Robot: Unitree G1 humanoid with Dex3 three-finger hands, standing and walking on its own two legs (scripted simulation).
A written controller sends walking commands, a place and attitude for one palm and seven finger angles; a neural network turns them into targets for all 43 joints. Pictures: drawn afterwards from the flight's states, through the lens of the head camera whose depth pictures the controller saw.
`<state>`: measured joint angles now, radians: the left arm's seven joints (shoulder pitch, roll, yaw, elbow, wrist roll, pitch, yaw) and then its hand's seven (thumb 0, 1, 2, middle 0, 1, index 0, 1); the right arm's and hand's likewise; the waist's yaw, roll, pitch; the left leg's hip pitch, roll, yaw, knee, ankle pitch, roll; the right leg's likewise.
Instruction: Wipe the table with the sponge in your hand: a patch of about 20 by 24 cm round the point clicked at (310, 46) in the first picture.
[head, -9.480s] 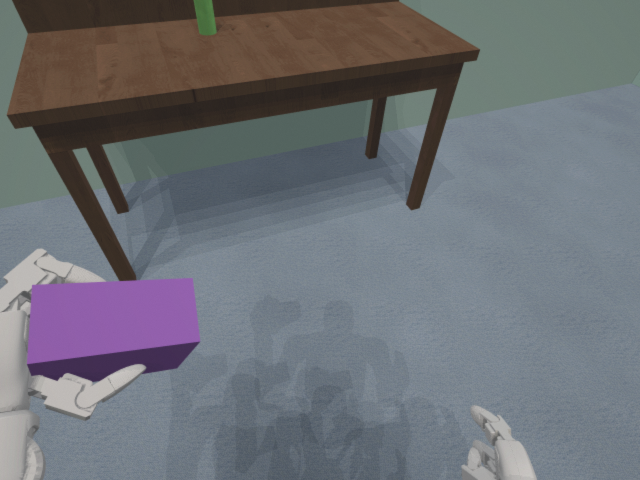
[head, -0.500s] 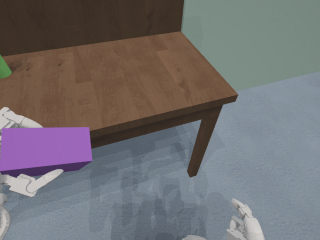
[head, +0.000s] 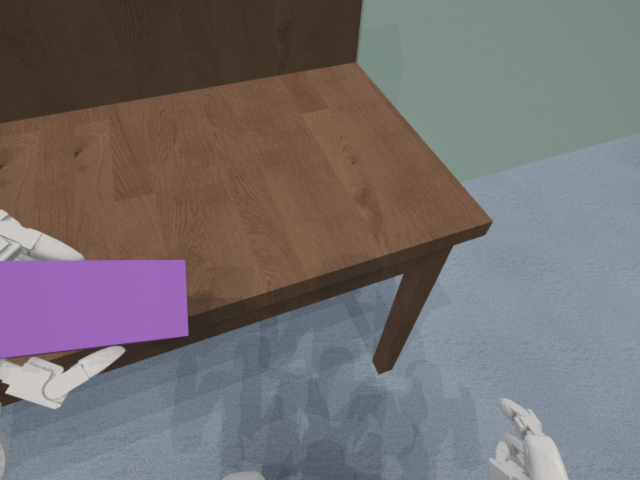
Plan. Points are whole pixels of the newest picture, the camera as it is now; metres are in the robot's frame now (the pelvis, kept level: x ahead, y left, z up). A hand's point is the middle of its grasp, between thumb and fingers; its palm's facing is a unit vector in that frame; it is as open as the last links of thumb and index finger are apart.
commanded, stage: shuffle to correct the standing spot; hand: left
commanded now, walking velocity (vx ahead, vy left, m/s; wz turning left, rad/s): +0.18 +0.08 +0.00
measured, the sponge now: (120, 307) +0.23 +0.20 +0.16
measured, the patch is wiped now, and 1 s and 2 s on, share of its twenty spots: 0.00 0.00 0.00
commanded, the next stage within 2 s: come to a stop and stand still in 0.44 s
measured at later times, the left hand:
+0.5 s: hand (88, 225) +0.31 +0.26 +0.18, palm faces +0.43 -0.78 -0.46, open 10.5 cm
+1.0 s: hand (51, 188) +0.34 +0.30 +0.19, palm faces +0.44 -0.76 -0.48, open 10.5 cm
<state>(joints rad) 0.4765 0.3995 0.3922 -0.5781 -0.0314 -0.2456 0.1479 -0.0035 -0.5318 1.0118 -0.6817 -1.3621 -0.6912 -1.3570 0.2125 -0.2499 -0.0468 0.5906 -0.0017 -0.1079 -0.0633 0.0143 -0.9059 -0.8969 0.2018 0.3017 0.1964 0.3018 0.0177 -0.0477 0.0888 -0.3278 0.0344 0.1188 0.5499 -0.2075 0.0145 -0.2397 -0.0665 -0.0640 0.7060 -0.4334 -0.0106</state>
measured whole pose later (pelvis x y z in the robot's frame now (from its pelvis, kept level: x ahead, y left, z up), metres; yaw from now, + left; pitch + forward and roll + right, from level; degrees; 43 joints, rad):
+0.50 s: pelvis +0.10 +0.01 +0.01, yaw +1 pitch -1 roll +3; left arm 0.47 0.35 0.37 -0.44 -0.03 -0.23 0.14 0.00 -0.53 1.01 -0.68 -1.36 -0.69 -1.36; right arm 0.19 -0.24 -0.01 0.64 0.00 -0.08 -0.04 0.01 -0.91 -0.90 0.20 0.30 0.20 0.30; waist 0.02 -0.01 0.09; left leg -0.44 0.04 0.08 0.75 -0.27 0.01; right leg -0.20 -0.08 -0.12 0.55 -0.34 -0.02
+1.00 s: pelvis +0.12 +0.02 +0.01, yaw +0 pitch -1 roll -2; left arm 0.32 0.44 0.39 -0.38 -0.02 -0.18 0.07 0.00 -0.53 1.01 -0.68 -1.36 -0.69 -1.36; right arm 0.23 -0.17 0.03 0.63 0.00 -0.13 -0.06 0.01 -0.90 -0.90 0.21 0.30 0.20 0.30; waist 0.09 0.04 0.04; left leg -0.32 0.06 0.04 0.51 -0.17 0.00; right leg -0.21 0.04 -0.10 0.46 -0.24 -0.04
